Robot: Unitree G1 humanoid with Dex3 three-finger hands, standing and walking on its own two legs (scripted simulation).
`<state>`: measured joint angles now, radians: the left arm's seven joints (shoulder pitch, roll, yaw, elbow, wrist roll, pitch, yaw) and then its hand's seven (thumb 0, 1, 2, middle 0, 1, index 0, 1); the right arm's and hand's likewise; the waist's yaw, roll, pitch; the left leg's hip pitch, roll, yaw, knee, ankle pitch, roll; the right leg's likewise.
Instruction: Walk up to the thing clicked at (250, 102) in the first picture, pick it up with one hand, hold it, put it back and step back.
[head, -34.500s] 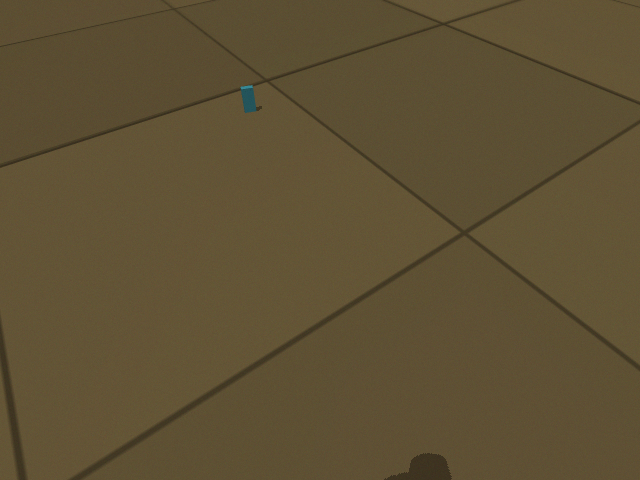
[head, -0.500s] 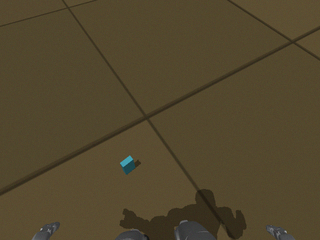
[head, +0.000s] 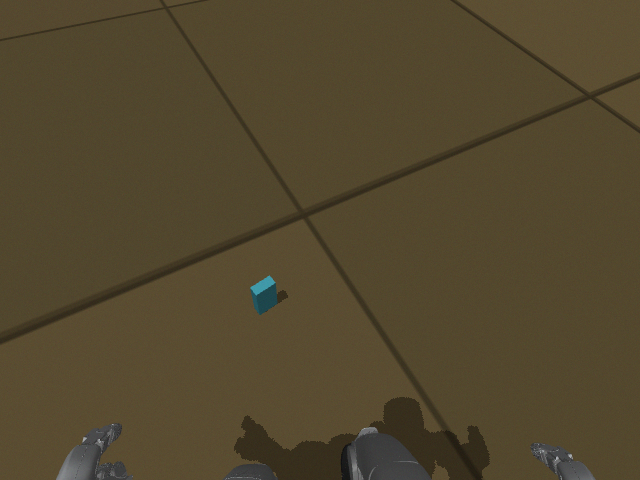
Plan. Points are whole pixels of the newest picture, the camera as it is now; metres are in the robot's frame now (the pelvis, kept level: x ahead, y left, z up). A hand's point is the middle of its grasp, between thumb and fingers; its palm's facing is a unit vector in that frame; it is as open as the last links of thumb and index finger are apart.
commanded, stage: step back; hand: left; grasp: from the side
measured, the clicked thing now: (264, 296) +0.65 +0.15 -0.68
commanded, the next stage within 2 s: none
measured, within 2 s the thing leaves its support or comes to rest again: neither
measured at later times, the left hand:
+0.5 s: hand out of the picture -0.08 +0.21 -0.13, palm faces -0.06 -0.91 -0.42, open 7.4 cm
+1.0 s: hand out of the picture -0.23 +0.19 -0.14, palm faces +0.04 -0.94 -0.34, open 7.4 cm
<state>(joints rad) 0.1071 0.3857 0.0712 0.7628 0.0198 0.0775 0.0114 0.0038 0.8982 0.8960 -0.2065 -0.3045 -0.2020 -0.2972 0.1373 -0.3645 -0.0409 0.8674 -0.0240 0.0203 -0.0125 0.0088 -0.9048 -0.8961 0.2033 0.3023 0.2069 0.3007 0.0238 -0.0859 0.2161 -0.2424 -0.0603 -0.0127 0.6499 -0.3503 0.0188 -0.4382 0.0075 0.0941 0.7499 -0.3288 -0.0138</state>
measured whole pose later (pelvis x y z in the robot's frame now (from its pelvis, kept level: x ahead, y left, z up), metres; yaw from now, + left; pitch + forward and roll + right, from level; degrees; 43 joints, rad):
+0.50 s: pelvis -0.16 -0.05 +0.00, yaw -5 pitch -3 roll +2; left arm 0.24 0.35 0.07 0.83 0.04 0.07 -0.02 0.00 0.90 0.90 -0.21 -0.30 -0.20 -0.30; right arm 0.13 -0.42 -0.06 0.84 0.00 0.06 -0.03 0.01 -0.90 -0.90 0.21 0.30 0.21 0.30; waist 0.04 0.02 0.15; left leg -0.54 -0.06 -0.11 1.03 -0.47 -0.01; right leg -0.28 0.00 0.06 0.70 -0.38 -0.03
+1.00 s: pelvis -0.33 -0.08 +0.01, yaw +1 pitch -2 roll -2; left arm 0.17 0.38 0.07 0.82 0.01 0.08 0.00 0.00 0.90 0.90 -0.21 -0.30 -0.20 -0.30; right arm 0.16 -0.37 -0.03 0.84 -0.04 0.03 -0.01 0.01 -0.90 -0.90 0.21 0.30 0.21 0.30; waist 0.02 -0.02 0.13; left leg -0.35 0.03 -0.01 0.61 -0.23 0.03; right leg -0.42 0.09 0.12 1.17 -0.49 -0.01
